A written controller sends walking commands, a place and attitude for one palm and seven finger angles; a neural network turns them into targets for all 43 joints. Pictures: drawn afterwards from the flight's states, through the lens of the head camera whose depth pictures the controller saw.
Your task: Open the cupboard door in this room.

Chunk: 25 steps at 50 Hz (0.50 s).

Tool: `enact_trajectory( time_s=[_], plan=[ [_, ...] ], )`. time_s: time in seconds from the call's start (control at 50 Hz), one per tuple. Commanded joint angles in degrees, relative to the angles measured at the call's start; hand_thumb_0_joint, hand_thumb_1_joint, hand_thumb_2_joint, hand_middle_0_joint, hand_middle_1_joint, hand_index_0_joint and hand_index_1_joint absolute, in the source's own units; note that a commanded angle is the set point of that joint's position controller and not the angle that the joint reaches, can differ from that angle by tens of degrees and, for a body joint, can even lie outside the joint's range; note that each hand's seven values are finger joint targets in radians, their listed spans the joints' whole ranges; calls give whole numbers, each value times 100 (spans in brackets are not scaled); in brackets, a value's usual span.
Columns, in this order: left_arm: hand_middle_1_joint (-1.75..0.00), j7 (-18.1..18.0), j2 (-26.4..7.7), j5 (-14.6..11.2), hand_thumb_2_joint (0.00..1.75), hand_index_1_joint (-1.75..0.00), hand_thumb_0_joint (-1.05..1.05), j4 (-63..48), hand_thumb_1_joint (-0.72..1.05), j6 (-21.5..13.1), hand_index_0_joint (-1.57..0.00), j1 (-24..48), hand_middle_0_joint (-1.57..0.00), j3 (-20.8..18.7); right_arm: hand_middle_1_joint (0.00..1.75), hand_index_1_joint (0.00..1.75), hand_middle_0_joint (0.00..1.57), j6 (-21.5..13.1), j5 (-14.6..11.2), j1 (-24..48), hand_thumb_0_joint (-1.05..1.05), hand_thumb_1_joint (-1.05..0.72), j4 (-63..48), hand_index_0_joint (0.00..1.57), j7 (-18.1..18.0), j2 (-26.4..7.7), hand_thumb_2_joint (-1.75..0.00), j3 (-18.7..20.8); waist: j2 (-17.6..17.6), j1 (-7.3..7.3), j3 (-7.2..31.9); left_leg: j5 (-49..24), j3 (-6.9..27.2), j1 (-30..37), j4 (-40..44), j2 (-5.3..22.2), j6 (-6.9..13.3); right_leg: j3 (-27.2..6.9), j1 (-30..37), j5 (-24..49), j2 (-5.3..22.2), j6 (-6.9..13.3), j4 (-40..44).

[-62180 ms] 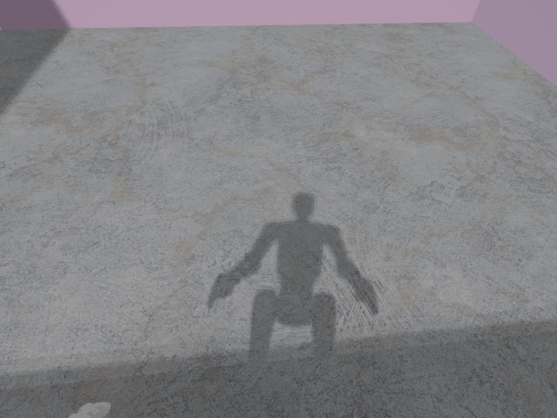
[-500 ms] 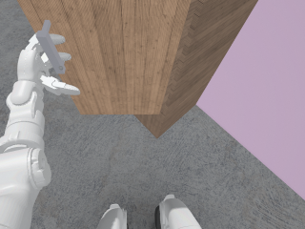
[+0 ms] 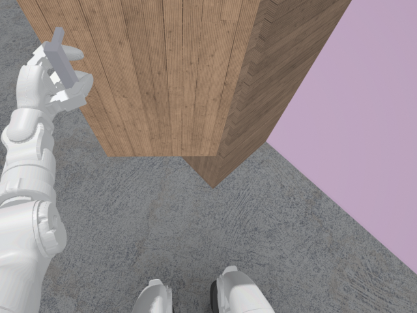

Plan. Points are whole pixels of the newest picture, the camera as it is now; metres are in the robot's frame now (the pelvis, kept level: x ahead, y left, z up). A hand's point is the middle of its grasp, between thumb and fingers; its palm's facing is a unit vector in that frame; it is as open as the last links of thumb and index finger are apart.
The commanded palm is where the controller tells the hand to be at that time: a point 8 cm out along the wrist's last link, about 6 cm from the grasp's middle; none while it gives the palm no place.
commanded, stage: close the thumb around the handle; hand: left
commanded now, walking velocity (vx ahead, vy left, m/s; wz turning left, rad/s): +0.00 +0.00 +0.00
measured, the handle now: (69, 67) +0.55 +0.22 +0.08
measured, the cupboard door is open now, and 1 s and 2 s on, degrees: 49 77 98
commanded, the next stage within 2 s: pull the door open along its arc in 0.16 s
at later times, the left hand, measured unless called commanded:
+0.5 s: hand (81, 92) +0.50 +0.19 +0.07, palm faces -0.03 -1.00 -0.01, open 5.4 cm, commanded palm +0.45 +0.24 +0.07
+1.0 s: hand (109, 164) +0.36 +0.13 +0.08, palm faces +0.32 -0.95 +0.05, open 6.0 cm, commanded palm +0.30 +0.19 +0.07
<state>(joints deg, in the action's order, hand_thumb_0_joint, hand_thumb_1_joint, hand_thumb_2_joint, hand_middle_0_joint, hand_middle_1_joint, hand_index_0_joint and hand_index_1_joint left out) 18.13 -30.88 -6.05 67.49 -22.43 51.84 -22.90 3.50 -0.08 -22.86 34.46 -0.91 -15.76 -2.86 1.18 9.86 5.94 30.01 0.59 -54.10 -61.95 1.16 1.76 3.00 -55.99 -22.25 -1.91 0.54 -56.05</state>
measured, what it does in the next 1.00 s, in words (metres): stands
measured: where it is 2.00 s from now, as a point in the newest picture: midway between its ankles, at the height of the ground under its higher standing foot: outside the picture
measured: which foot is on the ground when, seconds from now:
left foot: down 0.00-1.00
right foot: down 0.00-1.00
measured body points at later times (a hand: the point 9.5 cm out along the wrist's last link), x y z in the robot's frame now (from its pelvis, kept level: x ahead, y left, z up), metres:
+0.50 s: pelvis +0.00 +0.00 +0.00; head +0.13 +0.02 +0.43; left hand +0.50 +0.25 +0.08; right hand +0.01 -0.26 -0.10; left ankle -0.01 +0.10 -0.66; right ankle +0.04 -0.12 -0.66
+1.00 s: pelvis +0.02 +0.00 +0.02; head +0.07 +0.00 +0.46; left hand +0.34 +0.18 +0.08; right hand +0.18 -0.23 -0.08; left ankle -0.01 +0.10 -0.66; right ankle +0.04 -0.12 -0.66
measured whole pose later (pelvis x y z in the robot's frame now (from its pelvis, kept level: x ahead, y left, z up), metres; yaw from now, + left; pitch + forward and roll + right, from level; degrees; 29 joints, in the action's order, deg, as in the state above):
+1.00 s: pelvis +0.02 +0.00 +0.02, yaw +0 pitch +15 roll -1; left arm -16.3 -0.8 -2.7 16.9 -19.4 5.6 -3.8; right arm 2.6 1.9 -12.8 29.2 2.2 -11.4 -0.4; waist 0.9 1.2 8.8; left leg 29.8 -1.1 -40.6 -55.8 0.0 1.4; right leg 1.1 -44.5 -23.9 -1.0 0.7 -53.7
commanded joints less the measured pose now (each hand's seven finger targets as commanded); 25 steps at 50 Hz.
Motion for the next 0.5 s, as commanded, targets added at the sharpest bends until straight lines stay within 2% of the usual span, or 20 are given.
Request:
enact_trajectory(
  time_s=[0.0,0.02,0.04,0.06,0.08,0.12,0.14,0.16,0.18,0.2,0.22,0.24,0.26,0.32,0.38,0.42,0.48],
  plan=[
    [-135,4,-1505,-58,90,-135,0,-1071,90,-318,-40,2487,-40,-140,30,30,20,-70,25,-988,0,-90,-285,20,-81,-1033,-90,383,715,79,2569,-2315,255,1424,715,-44,-20,-169,1517,1575,-56,96,427],
    [-135,9,-1475,-53,90,-135,0,-1131,90,-329,-40,2529,-40,-103,30,30,20,-69,33,-983,0,-90,-262,20,-72,-1037,-90,394,825,88,2737,-2472,273,1614,693,-26,-46,-159,1439,1627,-49,85,407],
    [-135,21,-1348,-61,90,-135,0,-1075,90,-310,-40,2471,-40,-22,30,30,20,-65,32,-984,0,-90,-255,20,-62,-1030,-90,400,821,105,2724,-2527,290,1686,679,-16,-63,-139,1351,1606,-51,85,412],
    [-135,23,-1404,-85,90,-135,0,-987,90,-274,-40,2342,-40,-124,30,30,20,-56,32,-1004,0,-90,-266,20,-66,-1041,-90,401,646,75,2676,-2549,295,1618,674,-4,-56,-128,1389,1622,-60,82,407],
    [-135,17,-1429,-134,90,-135,0,-1019,90,-246,-40,2447,-40,-157,30,30,20,-53,35,-991,0,-90,-280,20,-69,-1045,-90,395,609,113,2678,-2487,259,1503,670,-14,-38,-150,1476,1658,-57,62,420],
    [-135,-8,-1604,-148,90,-135,0,-1047,90,-252,-40,2333,-40,-330,30,30,20,-48,31,-1004,0,-90,-323,20,-67,-1039,-90,389,624,6,2815,-2587,234,1475,667,-30,-44,-162,1655,1814,-61,72,382],
    [-135,-24,-1641,-104,90,-135,0,-1086,90,-253,-40,2312,-40,-332,30,30,20,-39,34,-1002,0,-90,-333,20,-63,-1037,-90,390,605,3,2784,-2625,250,1463,685,-26,-49,-157,1680,1840,-53,71,382],
    [-135,-39,-1531,-69,90,-135,0,-1146,90,-252,-40,2310,-40,-227,30,30,20,-32,34,-983,0,-90,-358,20,-51,-1018,-90,384,709,-5,2773,-2612,238,1482,689,-32,-53,-157,1631,1801,-55,71,377],
    [-135,-61,-1485,-58,90,-135,0,-1090,90,-236,-40,2258,-40,-213,30,30,20,-24,28,-977,0,-90,-356,20,-46,-1010,-90,393,574,29,2669,-2537,214,1441,679,-25,-34,-158,1608,1773,-61,58,410],
    [-135,-87,-1598,-74,90,-135,0,-1133,90,-269,-40,2289,-40,-311,30,30,20,-24,38,-1002,0,-90,-364,20,-51,-1017,-90,383,616,10,2639,-2600,233,1431,686,-31,-35,-146,1644,1814,-68,83,390],
    [-135,-82,-1548,-72,90,-135,0,-1140,90,-265,-40,2262,-40,-267,30,30,20,-20,29,-987,0,-90,-376,20,-44,-1024,-90,388,572,3,2755,-2541,225,1422,692,-34,-40,-161,1682,1783,-63,65,390],
    [-135,-89,-1645,-65,90,-135,0,-1052,90,-251,-40,2181,-40,-364,30,30,20,-19,27,-978,0,-90,-383,20,-50,-1029,-90,388,497,-14,2667,-2469,218,1335,704,-31,-36,-156,1702,1749,-60,65,403],
    [-135,-92,-1342,-78,90,-135,0,-1114,90,-241,-40,2397,-40,-90,30,30,20,-23,20,-953,0,-90,-378,20,-48,-1002,-90,383,538,104,2583,-2383,208,1347,712,-33,-30,-166,1611,1699,-60,51,428],
    [-135,-116,-1275,-99,90,-135,0,-1148,90,-275,-40,2041,-40,-143,30,30,20,-31,31,-971,0,-90,-396,20,-23,-1017,-90,410,664,-49,2732,-2536,272,1629,759,-18,-82,-101,1505,1605,-63,88,401],
    [-135,-108,-1188,-143,90,-135,0,-1459,90,-281,-40,1637,-40,-138,30,30,20,-4,28,-938,0,-90,-464,20,14,-1006,-90,440,552,-150,2858,-2748,221,1723,797,-11,-82,-101,1732,1815,-69,84,418],
    [-135,-87,-1172,-161,90,-135,0,-1626,90,-291,-40,1232,-40,-156,30,30,20,24,5,-898,0,-90,-527,20,35,-990,-90,452,683,-268,2961,-3007,186,1814,811,-12,-100,-107,1845,1999,-71,101,405],
    [-135,-59,-983,-306,90,-135,0,-2077,90,-241,-40,574,-40,-109,30,30,20,54,-44,-789,0,-90,-667,20,69,-977,-90,495,427,-378,2904,-3035,133,1822,944,-18,-87,-97,2140,2110,-84,91,505]
  ],
)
